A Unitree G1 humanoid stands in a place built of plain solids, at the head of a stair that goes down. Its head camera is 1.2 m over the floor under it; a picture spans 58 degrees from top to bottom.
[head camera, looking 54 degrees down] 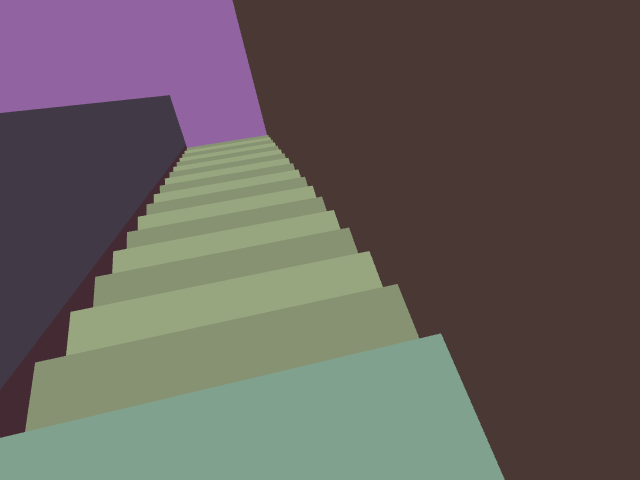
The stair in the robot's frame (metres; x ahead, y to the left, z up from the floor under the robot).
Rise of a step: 0.20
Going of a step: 0.29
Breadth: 1.27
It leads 14 degrees to the left of straight ahead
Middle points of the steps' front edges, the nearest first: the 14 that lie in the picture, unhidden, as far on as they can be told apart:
0.38 0.26 0.00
0.67 0.33 -0.20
0.95 0.40 -0.39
1.23 0.47 -0.59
1.52 0.54 -0.79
1.80 0.60 -0.98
2.09 0.67 -1.18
2.37 0.74 -1.38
2.65 0.81 -1.58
2.94 0.88 -1.77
3.22 0.95 -1.97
3.51 1.02 -2.17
3.79 1.09 -2.37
4.08 1.16 -2.56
